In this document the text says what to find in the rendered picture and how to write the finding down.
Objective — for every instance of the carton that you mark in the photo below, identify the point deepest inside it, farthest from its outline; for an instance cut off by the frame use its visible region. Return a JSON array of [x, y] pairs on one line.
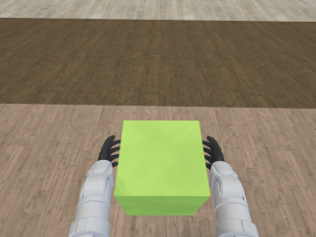
[[161, 168]]

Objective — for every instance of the left robot hand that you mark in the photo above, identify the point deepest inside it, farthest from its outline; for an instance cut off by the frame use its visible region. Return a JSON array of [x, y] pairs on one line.
[[107, 150]]

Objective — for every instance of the left robot forearm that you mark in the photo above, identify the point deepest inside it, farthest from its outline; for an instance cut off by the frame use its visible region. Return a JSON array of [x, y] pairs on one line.
[[94, 203]]

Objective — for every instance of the right robot forearm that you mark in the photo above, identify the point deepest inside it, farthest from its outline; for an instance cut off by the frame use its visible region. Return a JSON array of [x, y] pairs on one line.
[[232, 210]]

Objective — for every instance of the right robot hand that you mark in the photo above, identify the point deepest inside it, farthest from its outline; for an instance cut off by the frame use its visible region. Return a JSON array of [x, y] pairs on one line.
[[214, 151]]

